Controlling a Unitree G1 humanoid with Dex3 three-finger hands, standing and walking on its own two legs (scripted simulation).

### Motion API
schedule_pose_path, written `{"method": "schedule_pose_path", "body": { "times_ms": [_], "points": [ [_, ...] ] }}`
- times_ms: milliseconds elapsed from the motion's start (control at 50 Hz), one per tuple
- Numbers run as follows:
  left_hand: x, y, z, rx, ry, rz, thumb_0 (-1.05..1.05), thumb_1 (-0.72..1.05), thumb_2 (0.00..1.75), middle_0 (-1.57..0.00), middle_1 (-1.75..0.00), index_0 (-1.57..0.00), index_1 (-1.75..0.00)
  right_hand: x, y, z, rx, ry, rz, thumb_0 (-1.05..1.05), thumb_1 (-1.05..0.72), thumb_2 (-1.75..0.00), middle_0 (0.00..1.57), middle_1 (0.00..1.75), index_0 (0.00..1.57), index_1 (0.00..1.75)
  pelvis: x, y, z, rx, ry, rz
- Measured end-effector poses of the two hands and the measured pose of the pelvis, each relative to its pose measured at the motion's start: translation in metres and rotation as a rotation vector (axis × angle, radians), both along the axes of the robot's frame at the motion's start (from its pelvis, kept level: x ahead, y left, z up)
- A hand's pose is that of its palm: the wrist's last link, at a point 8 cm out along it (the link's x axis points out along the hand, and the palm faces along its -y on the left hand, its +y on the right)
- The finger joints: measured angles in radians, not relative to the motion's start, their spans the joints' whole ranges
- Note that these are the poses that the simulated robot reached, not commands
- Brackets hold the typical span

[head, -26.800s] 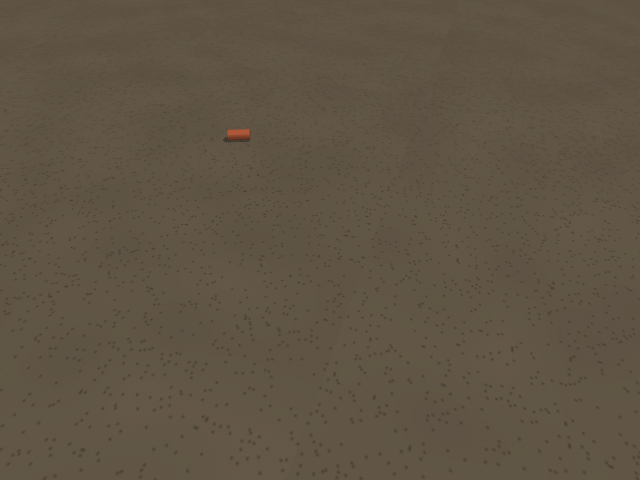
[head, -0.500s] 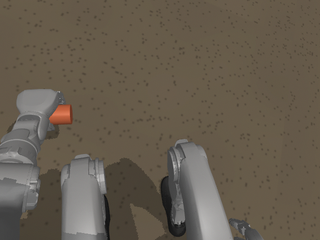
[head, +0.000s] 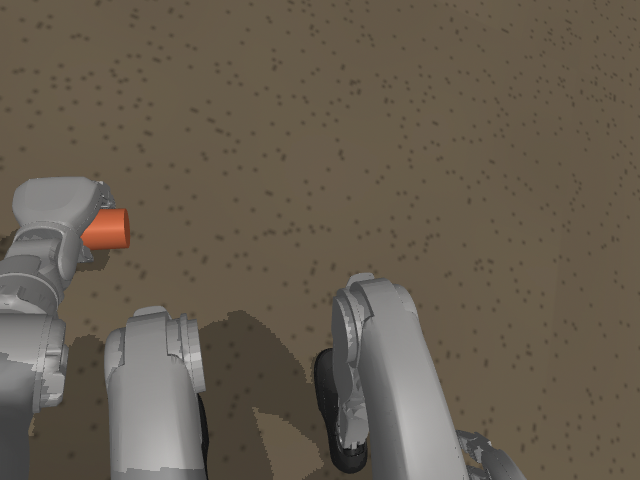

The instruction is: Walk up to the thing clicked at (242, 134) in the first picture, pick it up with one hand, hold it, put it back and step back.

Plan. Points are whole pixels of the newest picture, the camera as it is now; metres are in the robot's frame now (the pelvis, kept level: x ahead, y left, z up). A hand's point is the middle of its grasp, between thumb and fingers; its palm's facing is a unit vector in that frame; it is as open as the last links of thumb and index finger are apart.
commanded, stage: lower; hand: left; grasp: from above
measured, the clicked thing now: (79, 230) +0.45 +0.25 -0.21
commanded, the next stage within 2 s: rest in 0.16 s
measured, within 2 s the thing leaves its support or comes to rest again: rests again in 0.90 s
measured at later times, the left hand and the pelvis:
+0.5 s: hand (95, 234) +0.45 +0.24 -0.24, palm faces -0.49 -0.07 -0.87, open 8.5 cm; pelvis +0.01 +0.00 -0.03, yaw -2 degrees
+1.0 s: hand (102, 237) +0.45 +0.24 -0.27, palm faces -0.46 -0.09 -0.88, open 8.4 cm; pelvis +0.01 +0.00 -0.04, yaw -5 degrees
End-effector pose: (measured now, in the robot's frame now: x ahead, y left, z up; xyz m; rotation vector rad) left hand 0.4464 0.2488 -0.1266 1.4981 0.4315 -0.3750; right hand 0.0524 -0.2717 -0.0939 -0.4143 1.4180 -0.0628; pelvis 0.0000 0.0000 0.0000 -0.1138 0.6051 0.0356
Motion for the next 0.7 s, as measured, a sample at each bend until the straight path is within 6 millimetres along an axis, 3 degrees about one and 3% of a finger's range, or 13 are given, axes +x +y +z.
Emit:
{"method": "schedule_pose_path", "body": {
  "times_ms": [200,700],
  "points": [
    [0.002,-0.006,-0.028,-0.027,-0.017,-0.029,-0.01,0.20,0.30,-0.89,-0.29,-0.90,-0.28,-0.006,-0.001,-0.005,-0.008,0.021,0.026,0.00,-0.91,-0.90,0.20,0.30,0.20,0.29,0.002,-0.001,-0.014,-0.012,-0.017,-0.009],
    [0.008,-0.001,-0.076,-0.049,-0.004,0.019,-0.01,0.21,0.30,-0.89,-0.27,-0.90,-0.26,-0.022,0.005,-0.014,0.033,0.099,0.088,0.00,-0.90,-0.90,0.20,0.30,0.20,0.30,0.008,0.001,-0.036,-0.044,-0.045,-0.032]
  ]
}}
